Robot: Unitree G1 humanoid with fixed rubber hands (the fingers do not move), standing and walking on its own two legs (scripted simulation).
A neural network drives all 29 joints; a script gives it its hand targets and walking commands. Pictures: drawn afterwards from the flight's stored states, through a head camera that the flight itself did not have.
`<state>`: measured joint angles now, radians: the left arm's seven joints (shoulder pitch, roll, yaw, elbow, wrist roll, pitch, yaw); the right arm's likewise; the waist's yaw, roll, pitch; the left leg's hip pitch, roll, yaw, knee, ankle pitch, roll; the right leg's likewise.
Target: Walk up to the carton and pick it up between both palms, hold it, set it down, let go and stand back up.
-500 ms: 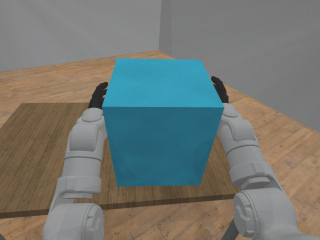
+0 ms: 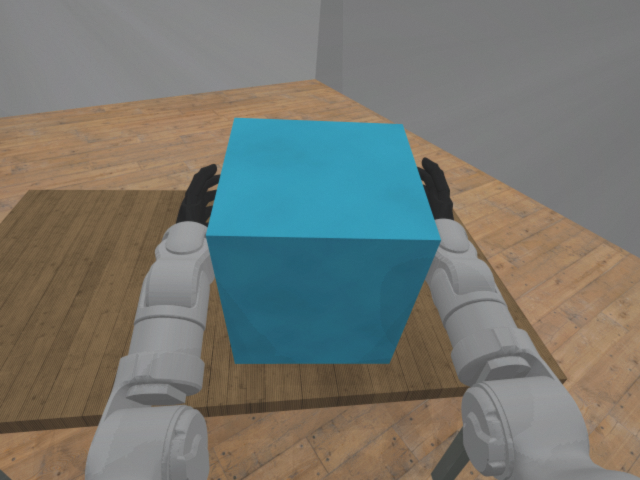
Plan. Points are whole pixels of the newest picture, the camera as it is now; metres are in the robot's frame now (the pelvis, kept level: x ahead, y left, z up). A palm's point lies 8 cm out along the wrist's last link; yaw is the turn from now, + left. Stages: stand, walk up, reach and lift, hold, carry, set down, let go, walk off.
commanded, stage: set down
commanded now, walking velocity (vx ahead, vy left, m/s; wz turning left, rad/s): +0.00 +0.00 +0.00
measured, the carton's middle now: (316, 247) +0.38 +0.02 +0.15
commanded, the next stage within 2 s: none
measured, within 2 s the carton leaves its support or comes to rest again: neither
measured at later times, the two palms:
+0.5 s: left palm (198, 240) +0.38 +0.17 +0.15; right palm (424, 234) +0.41 -0.13 +0.16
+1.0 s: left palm (214, 269) +0.38 +0.15 +0.10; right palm (426, 255) +0.41 -0.14 +0.12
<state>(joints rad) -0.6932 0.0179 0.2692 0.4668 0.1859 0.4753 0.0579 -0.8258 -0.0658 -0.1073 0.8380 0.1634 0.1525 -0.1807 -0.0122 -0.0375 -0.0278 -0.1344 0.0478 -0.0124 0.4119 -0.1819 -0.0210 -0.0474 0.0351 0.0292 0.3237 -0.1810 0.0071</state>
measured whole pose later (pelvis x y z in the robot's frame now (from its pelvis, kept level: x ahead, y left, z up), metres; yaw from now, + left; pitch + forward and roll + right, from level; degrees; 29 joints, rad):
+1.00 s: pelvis +0.00 -0.01 +0.00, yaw +0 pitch -1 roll -1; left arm -0.60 -0.04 0.27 0.57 0.19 0.24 0.12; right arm -0.77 -0.06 -0.15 0.90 0.14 -0.02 -0.10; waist 0.02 0.01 0.02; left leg -0.20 0.05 -0.01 0.37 -0.16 -0.03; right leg -0.14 0.04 0.03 0.35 -0.19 0.00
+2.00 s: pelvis +0.03 -0.01 +0.00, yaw +0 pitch +14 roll -1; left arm -0.60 -0.05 0.27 0.79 0.19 -0.06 0.17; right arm -0.77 -0.08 -0.15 0.98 0.07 -0.18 -0.05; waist 0.04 0.04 -0.11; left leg -0.46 0.05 -0.01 0.36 -0.15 -0.04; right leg -0.40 0.04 0.03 0.33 -0.18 -0.01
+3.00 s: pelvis +0.02 -0.02 -0.01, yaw +0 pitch +20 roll +0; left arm -0.63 -0.05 0.29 0.88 0.19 -0.17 0.20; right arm -0.81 -0.10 -0.17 1.05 0.02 -0.22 -0.03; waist 0.05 0.01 -0.17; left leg -0.58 0.05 -0.01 0.36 -0.12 -0.04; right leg -0.56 0.04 0.03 0.40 -0.18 -0.01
